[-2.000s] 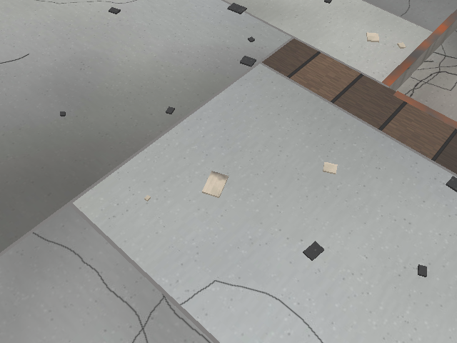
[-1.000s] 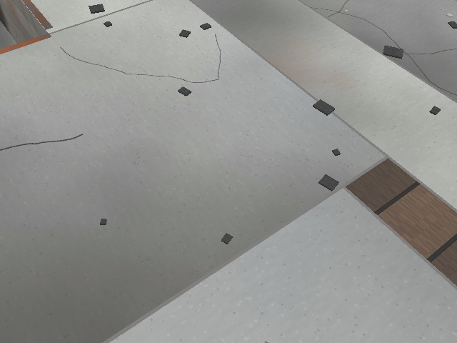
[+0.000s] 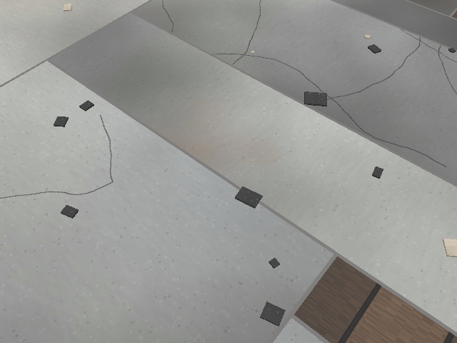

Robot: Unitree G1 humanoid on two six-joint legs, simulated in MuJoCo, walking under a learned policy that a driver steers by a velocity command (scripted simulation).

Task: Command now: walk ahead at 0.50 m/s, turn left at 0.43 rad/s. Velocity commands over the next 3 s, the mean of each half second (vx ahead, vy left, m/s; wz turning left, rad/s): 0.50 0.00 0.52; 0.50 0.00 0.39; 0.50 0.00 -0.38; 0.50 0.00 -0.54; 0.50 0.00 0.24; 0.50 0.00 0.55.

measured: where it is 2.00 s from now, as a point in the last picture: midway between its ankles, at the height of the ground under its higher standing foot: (165, 170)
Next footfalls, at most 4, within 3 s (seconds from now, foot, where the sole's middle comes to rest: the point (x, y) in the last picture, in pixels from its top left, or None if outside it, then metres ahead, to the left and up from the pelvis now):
0.40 right None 0.42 -0.11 -0.76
0.90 left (154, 296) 0.58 0.26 -0.76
1.44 right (197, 193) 0.95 0.16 -0.76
1.92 left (140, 138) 1.20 0.39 -0.76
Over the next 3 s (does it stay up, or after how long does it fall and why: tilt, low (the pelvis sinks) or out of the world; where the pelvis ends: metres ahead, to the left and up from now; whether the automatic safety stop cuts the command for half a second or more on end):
stays up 1.57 0.37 0.01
